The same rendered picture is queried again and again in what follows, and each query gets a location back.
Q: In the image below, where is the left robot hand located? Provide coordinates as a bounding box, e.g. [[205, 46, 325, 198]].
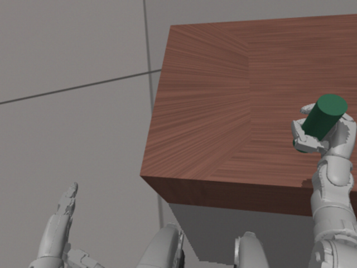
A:
[[37, 182, 104, 268]]

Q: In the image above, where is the right robot arm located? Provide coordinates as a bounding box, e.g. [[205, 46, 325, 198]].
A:
[[308, 155, 357, 268]]

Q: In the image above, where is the left robot arm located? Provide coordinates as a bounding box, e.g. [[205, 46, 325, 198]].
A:
[[28, 256, 64, 268]]

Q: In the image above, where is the can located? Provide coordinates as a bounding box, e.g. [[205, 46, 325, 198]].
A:
[[293, 94, 348, 153]]

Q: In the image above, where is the right robot hand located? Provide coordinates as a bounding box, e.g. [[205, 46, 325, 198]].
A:
[[291, 103, 357, 160]]

